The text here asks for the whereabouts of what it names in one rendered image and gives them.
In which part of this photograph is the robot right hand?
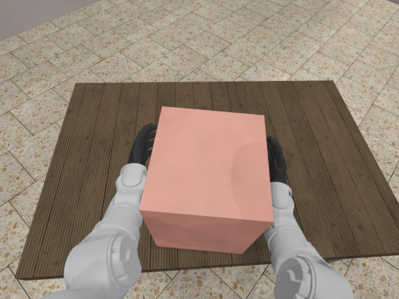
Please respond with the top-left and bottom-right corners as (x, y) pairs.
(266, 135), (287, 184)

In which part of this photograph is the robot right upper arm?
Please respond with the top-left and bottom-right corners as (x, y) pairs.
(274, 256), (353, 299)

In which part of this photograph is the carton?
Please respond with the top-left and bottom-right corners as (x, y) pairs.
(139, 107), (274, 254)

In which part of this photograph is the table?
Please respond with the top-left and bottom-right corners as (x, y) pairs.
(14, 80), (399, 280)

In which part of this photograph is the robot left hand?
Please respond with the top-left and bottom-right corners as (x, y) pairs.
(128, 123), (158, 166)

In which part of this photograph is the robot left upper arm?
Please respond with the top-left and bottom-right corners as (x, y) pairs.
(40, 234), (142, 299)

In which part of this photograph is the right robot forearm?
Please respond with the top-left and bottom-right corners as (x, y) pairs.
(264, 182), (334, 276)

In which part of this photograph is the left robot forearm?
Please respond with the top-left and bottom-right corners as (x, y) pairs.
(64, 163), (147, 289)

